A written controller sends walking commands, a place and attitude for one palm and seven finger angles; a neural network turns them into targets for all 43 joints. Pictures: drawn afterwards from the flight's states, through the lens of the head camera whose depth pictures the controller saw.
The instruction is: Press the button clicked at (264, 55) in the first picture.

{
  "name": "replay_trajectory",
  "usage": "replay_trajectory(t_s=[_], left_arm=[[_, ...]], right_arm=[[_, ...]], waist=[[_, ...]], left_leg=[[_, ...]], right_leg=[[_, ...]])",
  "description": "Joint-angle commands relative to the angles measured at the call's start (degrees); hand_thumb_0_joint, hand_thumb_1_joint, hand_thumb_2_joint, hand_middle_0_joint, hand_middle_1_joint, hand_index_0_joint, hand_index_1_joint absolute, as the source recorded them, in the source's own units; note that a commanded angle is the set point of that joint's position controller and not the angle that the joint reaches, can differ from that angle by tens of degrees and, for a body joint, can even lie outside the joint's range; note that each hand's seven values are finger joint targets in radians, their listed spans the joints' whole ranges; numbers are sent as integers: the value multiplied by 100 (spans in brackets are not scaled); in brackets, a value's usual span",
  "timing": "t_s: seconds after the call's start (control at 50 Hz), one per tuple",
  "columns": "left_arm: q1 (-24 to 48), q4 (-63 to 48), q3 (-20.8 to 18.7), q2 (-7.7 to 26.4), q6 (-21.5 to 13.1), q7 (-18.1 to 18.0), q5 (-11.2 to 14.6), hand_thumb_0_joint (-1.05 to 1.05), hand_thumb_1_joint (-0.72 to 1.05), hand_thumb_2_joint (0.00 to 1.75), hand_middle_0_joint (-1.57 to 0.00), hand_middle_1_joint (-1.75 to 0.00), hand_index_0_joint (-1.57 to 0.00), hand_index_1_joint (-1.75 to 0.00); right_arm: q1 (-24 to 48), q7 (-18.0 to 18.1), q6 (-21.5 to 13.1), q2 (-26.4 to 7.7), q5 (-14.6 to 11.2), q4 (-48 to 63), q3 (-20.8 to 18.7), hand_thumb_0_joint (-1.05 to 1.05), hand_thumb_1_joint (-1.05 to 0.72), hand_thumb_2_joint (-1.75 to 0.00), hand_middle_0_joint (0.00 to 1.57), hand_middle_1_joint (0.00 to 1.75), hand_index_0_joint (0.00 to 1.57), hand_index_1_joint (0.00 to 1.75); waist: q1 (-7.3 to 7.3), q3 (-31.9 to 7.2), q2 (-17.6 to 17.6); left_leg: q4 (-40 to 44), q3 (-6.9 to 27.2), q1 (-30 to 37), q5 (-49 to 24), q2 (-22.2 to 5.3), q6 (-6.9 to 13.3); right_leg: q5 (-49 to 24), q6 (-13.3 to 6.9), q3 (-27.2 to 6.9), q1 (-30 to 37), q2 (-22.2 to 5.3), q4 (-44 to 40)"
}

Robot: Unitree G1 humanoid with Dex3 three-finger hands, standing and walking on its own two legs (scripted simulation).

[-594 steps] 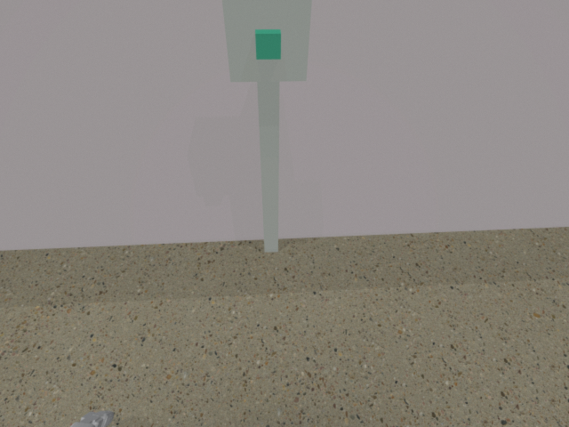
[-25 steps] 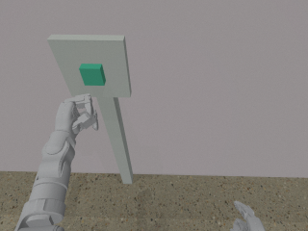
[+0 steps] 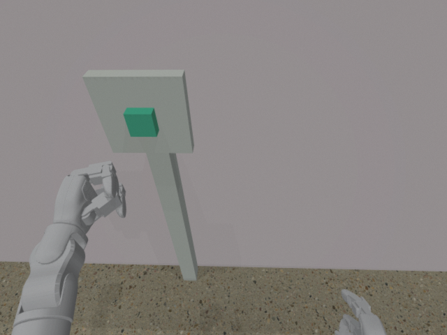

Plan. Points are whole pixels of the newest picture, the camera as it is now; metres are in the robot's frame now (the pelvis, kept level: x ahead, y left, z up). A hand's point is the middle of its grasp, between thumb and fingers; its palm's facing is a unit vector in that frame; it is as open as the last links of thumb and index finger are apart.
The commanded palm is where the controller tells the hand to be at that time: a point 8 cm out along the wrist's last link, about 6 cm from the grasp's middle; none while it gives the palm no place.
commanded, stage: draw the hand back to the body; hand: left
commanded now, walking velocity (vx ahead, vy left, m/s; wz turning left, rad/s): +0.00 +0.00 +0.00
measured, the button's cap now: (142, 121) +0.50 +0.22 +0.15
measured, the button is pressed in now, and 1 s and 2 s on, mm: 0 0 0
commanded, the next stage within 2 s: step back with the hand held close in 1.04 s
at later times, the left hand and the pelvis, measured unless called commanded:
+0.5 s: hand (72, 224) +0.22 +0.23 +0.16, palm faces +0.35 -0.89 -0.29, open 3.1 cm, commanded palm +0.17 +0.27 +0.18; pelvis +0.00 +0.01 +0.02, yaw -1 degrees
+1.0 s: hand (43, 241) +0.19 +0.25 +0.18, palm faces +0.42 -0.84 -0.35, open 3.1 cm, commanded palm +0.14 +0.29 +0.19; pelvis +0.01 +0.01 +0.02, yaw +0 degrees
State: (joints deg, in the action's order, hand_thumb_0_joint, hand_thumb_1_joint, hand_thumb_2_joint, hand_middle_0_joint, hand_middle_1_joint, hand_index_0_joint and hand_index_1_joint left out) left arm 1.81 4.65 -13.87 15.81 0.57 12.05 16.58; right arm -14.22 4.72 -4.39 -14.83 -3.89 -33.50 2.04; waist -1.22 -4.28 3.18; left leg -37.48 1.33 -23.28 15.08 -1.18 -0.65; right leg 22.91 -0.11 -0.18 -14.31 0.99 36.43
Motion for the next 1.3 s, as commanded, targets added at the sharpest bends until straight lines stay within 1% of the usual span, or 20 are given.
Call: replay_trajectory(t_s=[0.0, 0.04, 0.06, 0.08, 0.1, 0.12, 0.18, 0.2, 0.24, 0.4, 0.74, 0.82, 1.0, 1.06, 1.1, 1.14, 1.16, 1.18, 1.22, 1.28], left_arm=[[1265, -1623, -412, 1075, -150, 53, 163, 0, 90, 90, -130, -150, -130, -150], [1234, -1905, -324, 975, -29, 57, 153, 0, 90, 90, -130, -150, -130, -150], [1408, -2560, -283, 1456, -438, -656, -591, 0, 90, 90, -130, -150, -130, -150], [779, -2166, -148, 1087, -495, -983, -679, 0, 90, 90, -130, -150, -130, -150], [611, -2262, -70, 1073, -563, -1186, -793, 0, 90, 90, -130, -150, -130, -150], [393, -2276, 44, 924, -599, -1313, -868, 0, 90, 90, -130, -150, -130, -150], [385, -2568, -149, 1114, -730, -1600, -1048, 0, 90, 90, -130, -150, -130, -150], [211, -2569, -187, 1158, -773, -1643, -1078, 0, 90, 90, -130, -150, -130, -150], [25, -2859, -145, 1070, -839, -1717, -1138, 0, 90, 90, -130, -150, -130, -150], [-1182, -3419, -361, 1097, -911, -1819, -1222, 0, 90, 90, -130, -150, -130, -150], [-3003, -4484, -947, 1228, -1035, -1842, -1212, 0, 90, 90, -130, -150, -130, -150], [-2813, -4318, -762, 1067, -985, -1846, -1217, 0, 90, 90, -130, -150, -130, -150], [-2741, -4414, -903, 1224, -994, -1885, -1242, 0, 90, 90, -130, -150, -130, -150], [-2742, -4462, -832, 1129, -988, -1871, -1234, 0, 90, 90, -130, -150, -130, -150], [-2870, -4377, -917, 1198, -969, -1865, -1215, 0, 90, 90, -130, -150, -130, -150], [-2613, -4232, -859, 1157, -938, -1864, -1208, 0, 90, 90, -130, -150, -130, -150], [-2033, -4758, -1560, 1908, -1154, -1903, -1290, 0, 90, 90, -130, -150, -130, -150], [-2637, -4269, -1276, 1520, -1171, -1856, -1290, 0, 90, 90, -130, -150, -130, -150], [-2980, -4211, -1068, 1312, -1217, -1805, -1324, 0, 90, 90, -130, -150, -130, -150], [-3369, -4345, -1110, 1348, -1228, -1812, -1317, 0, 90, 90, -130, -150, -130, -150]], right_arm=[[877, 64, -445, -592, 14, 1044, -190, 0, -90, -90, 20, 30, 20, 30], [957, 91, -464, -560, -3, 1101, -163, 0, -90, -90, 20, 30, 20, 30], [1172, 136, -490, -473, 154, 1048, -146, 0, -90, -90, 20, 30, 20, 30], [1134, 164, -473, -450, 211, 935, -122, 0, -90, -90, 20, 30, 20, 30], [1119, 163, -439, -479, 236, 884, -143, 0, -90, -90, 20, 30, 20, 30], [1122, 168, -380, -436, 237, 879, -119, 0, -90, -90, 20, 30, 20, 30], [1165, 184, -274, -410, 297, 822, -108, 0, -90, -90, 20, 30, 20, 30], [1182, 189, -278, -430, 334, 779, -125, 0, -90, -90, 20, 30, 20, 30], [1222, 175, -243, -379, 338, 802, -105, 0, -90, -90, 20, 30, 20, 30], [1307, 98, -234, -406, 427, 771, -166, 0, -90, -90, 20, 30, 20, 30], [1200, 50, -289, -310, 405, 887, -244, 0, -90, -90, 20, 30, 20, 30], [1150, 73, -300, -330, 406, 834, -252, 0, -90, -90, 20, 30, 20, 30], [1233, 119, -332, -315, 436, 823, -246, 0, -90, -90, 20, 30, 20, 30], [1199, 96, -316, -287, 437, 820, -219, 0, -90, -90, 20, 30, 20, 30], [1217, 101, -326, -302, 442, 830, -235, 0, -90, -90, 20, 30, 20, 30], [1194, 115, -271, -304, 432, 806, -229, 0, -90, -90, 20, 30, 20, 30], [1094, 48, -114, -474, 409, 978, -279, 0, -90, -90, 20, 30, 20, 30], [1125, 41, -25, -377, 427, 880, -267, 0, -90, -90, 20, 30, 20, 30], [1062, 1, 116, -405, 416, 945, -319, 0, -90, -90, 20, 30, 20, 30], [1001, -31, 267, -445, 375, 1089, -388, 0, -90, -90, 20, 30, 20, 30]], waist=[[-11, -790, -203], [-15, -732, -82], [-54, -133, -81], [-4, 68, -174], [-33, 29, -533], [-2, -9, -378], [-27, -173, -59], [-53, -189, -232], [-72, -273, 146], [-169, -72, -145], [-284, 158, -29], [-196, 347, -171], [-292, 241, -162], [-273, 209, 136], [-300, 264, -137], [-246, 337, -73], [-37, 655, -120], [-6, 584, -391], [27, 386, -360], [19, -136, -163]], left_leg=[[502, -64, 1299, -644, 157, 275], [573, -65, 1362, -520, 168, 263], [773, -108, 1436, -382, 196, 263], [850, -88, 1467, -206, 159, 258], [939, -69, 1530, -198, 132, 276], [1019, -108, 1647, -181, 105, 277], [1232, -141, 1943, -328, 100, 253], [1268, -147, 2000, -381, 90, 267], [1377, -166, 2183, -596, 77, 243], [1596, -196, 2345, -992, 42, 232], [1499, -233, 2171, -1233, 25, 201], [1526, -234, 2171, -1102, 25, 221], [1511, -232, 2245, -1098, 41, 221], [1509, -220, 2230, -1205, 48, 191], [1510, -227, 2204, -1204, 39, 201], [1543, -240, 2174, -1127, 36, 205], [1239, -180, 1825, -934, -37, 318], [1098, -141, 1803, -990, -9, 328], [1044, -152, 1799, -1393, -40, 311], [1074, -172, 1970, -2279, -168, 312]], right_leg=[[-1558, -1, 238, -607, 133, -767], [-1379, -3, 244, -642, 112, -826], [-1139, -32, -3, -904, 27, -1370], [-855, -35, 48, -885, -3, -1438], [-774, -26, 62, -758, 25, -1581], [-728, -28, 60, -616, -13, -1551], [-877, -49, 63, -267, -18, -1691], [-899, -38, 53, -207, 15, -1805], [-1134, -70, 71, 29, -21, -1782], [-1517, -50, 124, 334, 26, -2006], [-1800, -36, 178, 439, -9, -1885], [-1669, -11, 171, 310, -23, -1938], [-1632, -26, 125, 362, 3, -2034], [-1754, -40, 152, 440, -22, -1923], [-1775, -23, 148, 405, 5, -1993], [-1702, -15, 136, 378, -24, -1974], [-1912, 35, -248, -158, -267, -2325], [-2088, 32, -240, -170, -377, -2313], [-2576, 54, -154, -70, -427, -2116], [-2946, 134, -47, 106, -351, -1793]])
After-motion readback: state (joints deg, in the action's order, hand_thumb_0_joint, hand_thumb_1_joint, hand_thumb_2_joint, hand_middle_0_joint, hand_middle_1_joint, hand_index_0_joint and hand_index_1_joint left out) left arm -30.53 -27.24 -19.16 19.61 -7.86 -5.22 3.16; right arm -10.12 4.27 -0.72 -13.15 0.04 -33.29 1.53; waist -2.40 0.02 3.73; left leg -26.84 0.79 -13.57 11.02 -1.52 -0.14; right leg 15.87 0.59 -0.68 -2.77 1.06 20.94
